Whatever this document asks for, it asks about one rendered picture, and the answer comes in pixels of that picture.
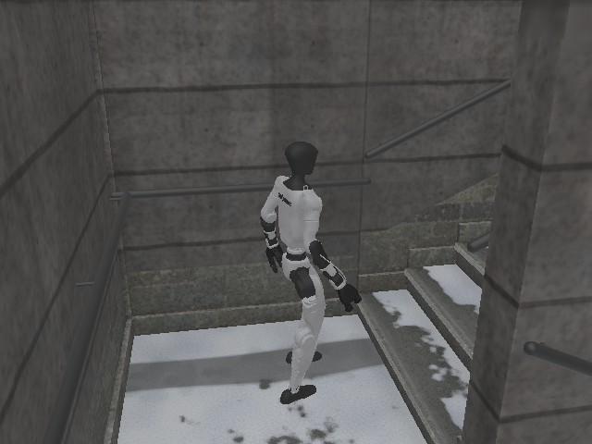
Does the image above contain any robot right forearm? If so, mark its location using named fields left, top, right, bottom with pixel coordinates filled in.
left=309, top=240, right=346, bottom=290

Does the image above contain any humanoid robot head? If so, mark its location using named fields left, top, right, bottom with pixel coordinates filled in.
left=283, top=142, right=318, bottom=191

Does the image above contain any robot left foot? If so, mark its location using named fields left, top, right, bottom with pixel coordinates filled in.
left=286, top=351, right=322, bottom=364

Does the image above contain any robot left forearm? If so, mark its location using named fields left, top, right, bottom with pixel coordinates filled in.
left=260, top=217, right=278, bottom=249

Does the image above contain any left robot upper arm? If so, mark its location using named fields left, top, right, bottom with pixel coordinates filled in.
left=261, top=176, right=289, bottom=223

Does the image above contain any robot right hand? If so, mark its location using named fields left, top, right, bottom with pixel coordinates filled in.
left=336, top=283, right=362, bottom=312

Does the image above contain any right robot upper arm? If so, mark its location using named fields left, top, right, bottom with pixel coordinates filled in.
left=301, top=191, right=323, bottom=254

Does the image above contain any robot left hand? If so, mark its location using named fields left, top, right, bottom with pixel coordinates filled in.
left=265, top=245, right=283, bottom=273

